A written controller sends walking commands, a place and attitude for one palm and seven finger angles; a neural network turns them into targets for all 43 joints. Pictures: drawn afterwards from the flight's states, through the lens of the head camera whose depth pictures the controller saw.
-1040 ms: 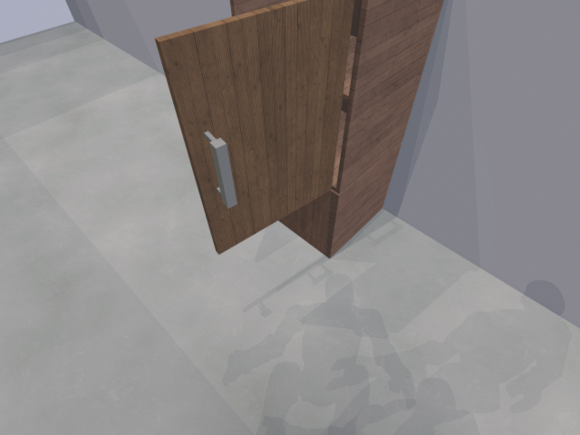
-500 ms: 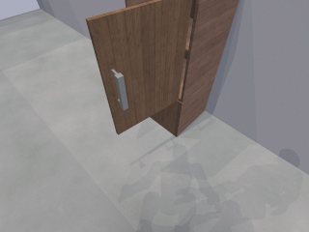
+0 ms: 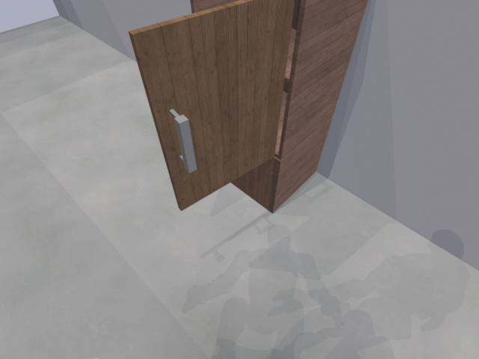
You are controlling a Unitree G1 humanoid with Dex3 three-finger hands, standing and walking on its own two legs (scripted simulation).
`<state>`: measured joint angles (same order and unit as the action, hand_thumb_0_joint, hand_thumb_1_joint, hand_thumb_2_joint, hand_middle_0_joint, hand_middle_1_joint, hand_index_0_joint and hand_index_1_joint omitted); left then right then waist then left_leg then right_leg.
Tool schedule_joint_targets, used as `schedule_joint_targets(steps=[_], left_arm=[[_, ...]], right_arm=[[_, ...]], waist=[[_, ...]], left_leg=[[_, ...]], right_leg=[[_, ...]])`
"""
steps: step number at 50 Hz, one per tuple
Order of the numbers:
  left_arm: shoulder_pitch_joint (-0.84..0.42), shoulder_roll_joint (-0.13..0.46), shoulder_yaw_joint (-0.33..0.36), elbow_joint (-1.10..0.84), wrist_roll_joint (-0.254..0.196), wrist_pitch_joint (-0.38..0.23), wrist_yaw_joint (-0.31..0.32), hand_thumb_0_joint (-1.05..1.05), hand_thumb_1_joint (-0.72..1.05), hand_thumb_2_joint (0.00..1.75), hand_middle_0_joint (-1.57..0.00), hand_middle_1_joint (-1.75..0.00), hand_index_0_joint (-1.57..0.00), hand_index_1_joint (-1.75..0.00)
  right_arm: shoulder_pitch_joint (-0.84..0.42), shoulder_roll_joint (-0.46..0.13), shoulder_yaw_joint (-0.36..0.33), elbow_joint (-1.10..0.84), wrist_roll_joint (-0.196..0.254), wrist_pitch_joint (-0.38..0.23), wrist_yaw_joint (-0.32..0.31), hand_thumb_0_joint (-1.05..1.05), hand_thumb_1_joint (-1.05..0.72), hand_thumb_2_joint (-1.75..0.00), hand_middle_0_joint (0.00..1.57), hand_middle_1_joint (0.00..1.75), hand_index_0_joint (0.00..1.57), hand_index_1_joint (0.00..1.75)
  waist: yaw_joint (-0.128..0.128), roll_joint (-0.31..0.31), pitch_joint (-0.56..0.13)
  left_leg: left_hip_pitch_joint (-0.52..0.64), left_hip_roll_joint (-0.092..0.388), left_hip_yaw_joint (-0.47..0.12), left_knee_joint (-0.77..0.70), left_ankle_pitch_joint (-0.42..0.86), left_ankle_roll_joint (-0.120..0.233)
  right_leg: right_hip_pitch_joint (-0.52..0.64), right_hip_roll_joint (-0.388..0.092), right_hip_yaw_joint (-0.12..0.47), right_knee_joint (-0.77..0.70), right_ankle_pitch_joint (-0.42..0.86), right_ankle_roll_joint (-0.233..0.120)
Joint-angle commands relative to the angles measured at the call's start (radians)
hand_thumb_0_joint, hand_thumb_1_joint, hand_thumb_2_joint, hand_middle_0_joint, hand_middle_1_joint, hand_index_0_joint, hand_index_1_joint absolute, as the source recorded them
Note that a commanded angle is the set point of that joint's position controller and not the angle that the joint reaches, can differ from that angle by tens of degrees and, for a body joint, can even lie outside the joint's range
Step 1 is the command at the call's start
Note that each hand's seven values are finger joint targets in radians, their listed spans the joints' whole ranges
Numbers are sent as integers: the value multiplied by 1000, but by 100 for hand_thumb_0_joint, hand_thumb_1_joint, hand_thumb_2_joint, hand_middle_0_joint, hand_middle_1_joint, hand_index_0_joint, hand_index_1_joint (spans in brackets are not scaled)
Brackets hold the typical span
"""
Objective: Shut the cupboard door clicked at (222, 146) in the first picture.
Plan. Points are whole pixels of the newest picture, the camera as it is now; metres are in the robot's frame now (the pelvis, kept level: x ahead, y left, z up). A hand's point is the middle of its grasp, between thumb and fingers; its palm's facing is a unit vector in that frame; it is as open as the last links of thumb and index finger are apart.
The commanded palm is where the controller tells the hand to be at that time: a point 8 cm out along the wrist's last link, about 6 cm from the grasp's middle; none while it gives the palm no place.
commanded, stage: walk to a spot facing it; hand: left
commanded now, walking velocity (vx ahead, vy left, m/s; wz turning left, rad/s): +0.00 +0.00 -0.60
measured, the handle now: (182, 141) +0.62 +0.19 -0.04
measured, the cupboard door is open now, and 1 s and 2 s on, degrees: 81 81 81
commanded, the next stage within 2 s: none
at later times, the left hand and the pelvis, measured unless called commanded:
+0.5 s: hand out of the picture +0.05 +0.14 -0.17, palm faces -0.19 -0.94 -0.27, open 7.4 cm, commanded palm none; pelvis -0.04 -0.05 -0.01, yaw -14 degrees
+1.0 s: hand out of the picture +0.14 +0.15 -0.18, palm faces -0.44 -0.86 -0.24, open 7.4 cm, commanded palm none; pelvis -0.03 -0.02 -0.01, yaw -30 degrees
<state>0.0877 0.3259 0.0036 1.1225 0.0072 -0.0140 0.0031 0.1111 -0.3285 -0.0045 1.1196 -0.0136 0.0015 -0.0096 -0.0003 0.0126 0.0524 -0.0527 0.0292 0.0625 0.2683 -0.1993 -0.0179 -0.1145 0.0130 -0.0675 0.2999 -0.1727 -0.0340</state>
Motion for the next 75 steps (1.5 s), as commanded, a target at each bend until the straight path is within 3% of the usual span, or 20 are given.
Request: schedule_joint_targets(steps=[1, 8, 13, 15, 17, 23, 42, 44, 45, 46, 51, 56, 59, 60, 61, 62, 72, 73, 74, 75], left_arm=[[20, 108, 34, -59, 4, 16, 19, 0, 90, 90, -20, -30, -20, -30], [51, 88, 65, -167, 15, 51, 1, 0, 90, 90, -20, -30, -20, -30], [61, 27, 83, -231, 19, 73, -16, 0, 90, 90, -20, -30, -20, -30], [188, 27, 97, -207, 21, 62, -22, 0, 90, 90, -20, -30, -20, -30], [273, 182, 126, -193, 24, 40, -1, 0, 90, 90, -20, -30, -20, -30], [152, 68, 110, -243, 16, 23, 27, 0, 90, 90, -20, -30, -20, -30], [133, 109, 126, -264, 21, 44, 11, 0, 90, 90, -20, -30, -20, -30], [88, 74, 115, -284, 10, 47, 6, 0, 90, 90, -20, -30, -20, -30], [103, 22, 104, -304, -2, 48, -11, 0, 90, 90, -20, -30, -20, -30], [61, 55, 113, -332, 11, 44, -23, 0, 90, 90, -20, -30, -20, -30], [51, 15, 100, -315, 17, 54, -42, 0, 90, 90, -20, -30, -20, -30], [-32, 1, 79, -329, 13, 46, -50, 0, 90, 90, -20, -30, -20, -30], [71, 32, 87, -297, 11, 38, -51, 0, 90, 90, -20, -30, -20, -30], [179, 85, 102, -265, 15, 31, -47, 0, 90, 90, -20, -30, -20, -30], [295, 221, 134, -233, 25, 23, -29, 0, 90, 90, -20, -30, -20, -30], [326, 248, 133, -227, 5, 22, -12, 0, 90, 90, -20, -30, -20, -30], [-6, 107, 110, -305, 17, 13, -28, 0, 90, 90, -20, -30, -20, -30], [-1, 43, 95, -316, 16, 16, -33, 0, 90, 90, -20, -30, -20, -30], [-33, -26, 81, -360, 4, 17, -42, 0, 90, 90, -20, -30, -20, -30], [-119, 8, 91, -396, 15, 4, -53, 0, 90, 90, -20, -30, -20, -30]], right_arm=[[87, -82, -23, -48, -6, 6, -22, 0, -90, -90, 20, 30, 20, 30], [93, -119, -70, -145, -11, 24, -37, 0, -90, -90, 20, 30, 20, 30], [52, -117, -83, -189, -24, 6, -39, 0, -90, -90, 20, 30, 20, 30], [-3, -116, -88, -209, -20, 11, -40, 0, -90, -90, 20, 30, 20, 30], [-8, -21, -81, -259, 6, 28, -30, 0, -90, -90, 20, 30, 20, 30], [24, 18, -76, -217, -1, 40, -21, 0, -90, -90, 20, 30, 20, 30], [50, -9, -76, -269, 19, 17, -31, 0, -90, -90, 20, 30, 20, 30], [145, -59, -85, -245, 11, 2, -43, 0, -90, -90, 20, 30, 20, 30], [121, -155, -102, -263, -8, 0, -49, 0, -90, -90, 20, 30, 20, 30], [84, -177, -100, -294, -13, 3, -57, 0, -90, -90, 20, 30, 20, 30], [68, -79, -69, -296, -27, -15, -51, 0, -90, -90, 20, 30, 20, 30], [186, -124, -88, -258, -20, -6, -37, 0, -90, -90, 20, 30, 20, 30], [155, -137, -88, -269, -13, -4, -29, 0, -90, -90, 20, 30, 20, 30], [132, -117, -84, -288, -3, -6, -22, 0, -90, -90, 20, 30, 20, 30], [72, -19, -60, -346, 9, -9, -14, 0, -90, -90, 20, 30, 20, 30], [6, -62, -56, -369, 5, 1, -23, 0, -90, -90, 20, 30, 20, 30], [269, -9, -67, -239, -8, -32, 4, 0, -90, -90, 20, 30, 20, 30], [351, -70, -81, -217, -15, -41, -8, 0, -90, -90, 20, 30, 20, 30], [456, -185, -103, -201, -41, -54, -18, 0, -90, -90, 20, 30, 20, 30], [447, -194, -99, -207, -35, -61, -28, 0, -90, -90, 20, 30, 20, 30]], waist=[[-17, -10, -90], [-14, 52, -58], [18, 167, -6], [82, 74, -39], [100, -370, -34], [16, -72, -126], [10, -144, -146], [-37, -42, -153], [-30, 241, -102], [-18, 231, -61], [11, 165, -83], [-52, 227, -93], [15, 199, -134], [73, 80, -175], [122, -325, -210], [158, -288, -147], [-89, -112, -45], [-124, 96, -68], [-165, 395, -67], [-150, 175, -15]], left_leg=[[10, 132, -20, 65, 220, 3], [-25, 218, -30, 117, 120, 57], [-116, 390, -83, 90, 302, 173], [-197, 299, 26, 295, 254, 85], [-459, -13, 61, 813, -468, -36], [-458, 37, -103, 888, -186, -46], [-204, -54, -122, 263, -180, -3], [85, 57, -201, 19, -124, 46], [150, 307, -466, -74, -217, 134], [-39, 483, -534, -101, -118, 226], [1, 254, -121, 137, 596, 143], [34, 260, -43, 212, 738, 105], [-72, 251, 6, 344, 594, 53], [-259, 212, 63, 507, 387, 8], [-590, 40, 146, 804, -333, -58], [-654, 65, -33, 917, -516, -53], [8, 3, 73, 247, -111, -49], [126, 124, -99, 103, -304, -10], [165, 454, -536, -90, -556, 110], [72, 552, -658, -159, -549, 198]], right_leg=[[-22, -142, 148, 65, 347, -4], [-202, -65, 163, 272, 220, -4], [-264, -47, 84, 569, -334, 18], [-85, -51, 69, 327, -109, 12], [-32, -376, 613, -21, 391, -154], [-40, -219, 465, 24, 179, -145], [-81, -111, 632, 0, 44, -93], [-332, -6, 521, 95, -134, -2], [-546, 129, 328, 328, -311, 46], [-517, 85, 161, 628, -401, 83], [-483, 3, 74, 745, -293, 97], [-320, 23, -36, 484, -248, 61], [-61, 28, -50, 246, -108, 26], [192, -52, 44, 156, 52, -20], [378, -367, 516, 70, 293, -155], [248, -456, 613, 27, 205, -257], [-402, -112, 349, 88, -429, -98], [-519, -26, 280, 303, -448, -51], [-697, 90, 87, 667, -493, 17], [-728, -28, 156, 800, -407, 11]])
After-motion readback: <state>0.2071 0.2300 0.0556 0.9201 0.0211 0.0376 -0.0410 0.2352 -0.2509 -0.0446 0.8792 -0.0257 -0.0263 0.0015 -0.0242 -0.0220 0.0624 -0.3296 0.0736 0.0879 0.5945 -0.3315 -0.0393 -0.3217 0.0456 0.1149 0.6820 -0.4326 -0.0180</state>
